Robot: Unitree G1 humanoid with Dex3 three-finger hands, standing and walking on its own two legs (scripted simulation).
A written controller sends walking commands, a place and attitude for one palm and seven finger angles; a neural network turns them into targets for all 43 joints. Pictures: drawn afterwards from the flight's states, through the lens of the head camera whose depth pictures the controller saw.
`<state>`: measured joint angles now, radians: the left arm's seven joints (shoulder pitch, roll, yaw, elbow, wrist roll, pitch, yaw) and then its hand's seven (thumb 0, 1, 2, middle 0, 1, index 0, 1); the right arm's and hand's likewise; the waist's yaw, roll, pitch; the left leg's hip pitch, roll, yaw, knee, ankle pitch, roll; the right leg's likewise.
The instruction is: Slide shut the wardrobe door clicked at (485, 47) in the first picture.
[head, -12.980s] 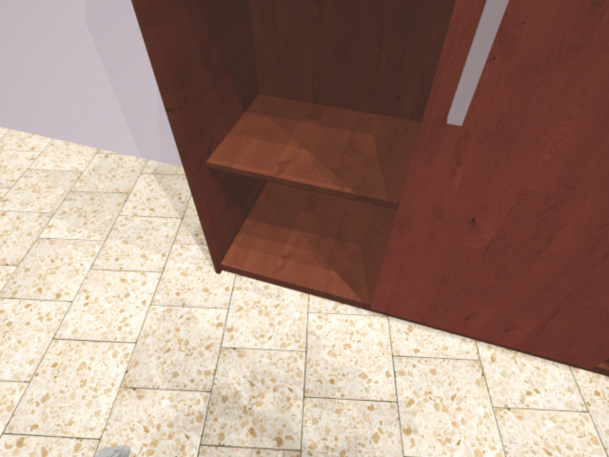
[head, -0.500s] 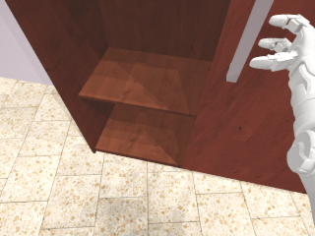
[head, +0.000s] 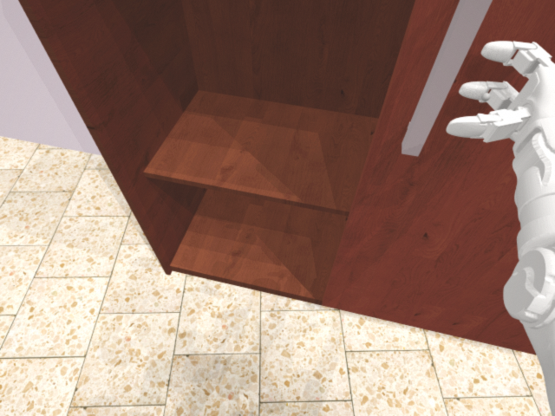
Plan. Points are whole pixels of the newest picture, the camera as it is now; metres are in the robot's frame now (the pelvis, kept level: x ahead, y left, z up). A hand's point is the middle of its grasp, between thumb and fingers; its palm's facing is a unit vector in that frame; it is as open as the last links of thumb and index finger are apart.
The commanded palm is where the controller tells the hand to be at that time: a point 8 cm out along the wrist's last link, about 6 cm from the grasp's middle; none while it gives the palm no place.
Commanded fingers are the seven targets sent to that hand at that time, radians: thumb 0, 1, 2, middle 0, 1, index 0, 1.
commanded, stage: move the hooked fingers beside the handle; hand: right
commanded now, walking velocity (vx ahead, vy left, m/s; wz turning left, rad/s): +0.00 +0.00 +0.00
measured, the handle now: (437, 75) +0.55 -0.12 +0.22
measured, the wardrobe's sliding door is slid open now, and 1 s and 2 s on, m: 0.61 0.61 0.61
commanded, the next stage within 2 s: feel for the door with the fingertips in 0.68 s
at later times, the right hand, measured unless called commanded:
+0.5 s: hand (489, 107) +0.50 -0.18 +0.22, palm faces +0.07 +1.00 +0.01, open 13.9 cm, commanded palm +0.46 -0.22 +0.21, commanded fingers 0.00 0.50 -0.30 0.30 1.20 0.30 1.20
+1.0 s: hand (475, 104) +0.49 -0.16 +0.22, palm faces +0.06 +1.00 +0.01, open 14.0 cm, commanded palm +0.46 -0.20 +0.22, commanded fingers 0.00 0.50 -0.30 0.30 1.20 0.30 1.20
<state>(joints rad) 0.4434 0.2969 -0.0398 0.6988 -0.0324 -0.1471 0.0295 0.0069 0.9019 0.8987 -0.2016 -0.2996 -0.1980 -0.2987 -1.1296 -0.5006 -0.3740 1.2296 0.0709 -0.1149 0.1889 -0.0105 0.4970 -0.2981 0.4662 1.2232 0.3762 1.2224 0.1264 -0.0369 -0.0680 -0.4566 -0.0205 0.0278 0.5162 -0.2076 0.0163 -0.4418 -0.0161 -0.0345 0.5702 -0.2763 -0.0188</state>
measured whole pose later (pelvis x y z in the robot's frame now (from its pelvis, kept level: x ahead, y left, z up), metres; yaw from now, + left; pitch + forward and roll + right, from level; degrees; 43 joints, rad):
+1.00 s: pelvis +0.03 +0.00 +0.01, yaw -1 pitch +4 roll +1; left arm 0.29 0.27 -0.04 0.67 -0.05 -0.09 0.04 0.01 0.90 0.90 -0.20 -0.30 -0.20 -0.30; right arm -0.86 -0.31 -0.27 0.77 0.15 0.10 0.09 -0.01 0.50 -0.30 0.30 1.20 0.30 1.20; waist 0.03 -0.06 -0.06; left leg -0.27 -0.02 0.04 0.44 -0.24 0.02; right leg -0.25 -0.01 -0.02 0.47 -0.29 -0.01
